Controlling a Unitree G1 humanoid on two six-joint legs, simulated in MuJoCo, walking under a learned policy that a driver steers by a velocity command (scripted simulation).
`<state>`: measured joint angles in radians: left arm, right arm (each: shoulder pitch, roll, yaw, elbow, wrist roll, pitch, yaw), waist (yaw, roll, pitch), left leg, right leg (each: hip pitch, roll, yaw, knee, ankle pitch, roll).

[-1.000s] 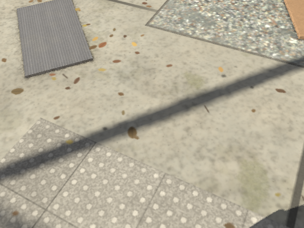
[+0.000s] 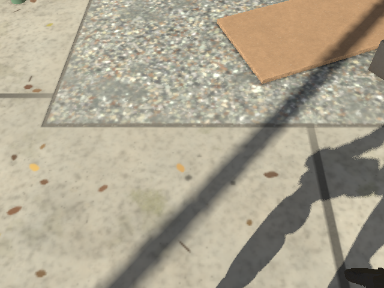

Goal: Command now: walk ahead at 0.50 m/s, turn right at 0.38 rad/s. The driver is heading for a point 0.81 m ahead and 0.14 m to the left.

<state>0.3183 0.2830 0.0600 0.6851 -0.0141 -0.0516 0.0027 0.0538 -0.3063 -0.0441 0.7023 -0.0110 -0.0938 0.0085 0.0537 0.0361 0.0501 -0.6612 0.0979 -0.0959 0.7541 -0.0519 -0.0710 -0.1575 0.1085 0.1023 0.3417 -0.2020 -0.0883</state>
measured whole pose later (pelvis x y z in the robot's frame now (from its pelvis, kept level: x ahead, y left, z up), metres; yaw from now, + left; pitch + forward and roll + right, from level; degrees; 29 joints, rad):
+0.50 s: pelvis +0.28 +0.08 +0.00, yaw +7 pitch +2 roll -1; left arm 0.11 0.28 0.04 0.64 0.01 -0.09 0.01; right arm 0.37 -0.27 -0.04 0.78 0.02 -0.06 0.00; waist -0.07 -0.03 0.03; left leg -0.16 -0.11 -0.12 0.32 -0.19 0.09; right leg -0.63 -0.06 0.10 0.74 -0.11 0.06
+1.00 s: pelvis +0.54 +0.09 +0.00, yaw +18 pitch +2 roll -2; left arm 0.38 0.28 0.06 0.81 -0.01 -0.09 -0.02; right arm 0.14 -0.30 -0.04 0.68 0.01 -0.06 0.01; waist 0.08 0.05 0.02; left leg -0.62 0.08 -0.05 0.76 -0.14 -0.01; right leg -0.09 0.05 0.00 0.27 -0.20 -0.03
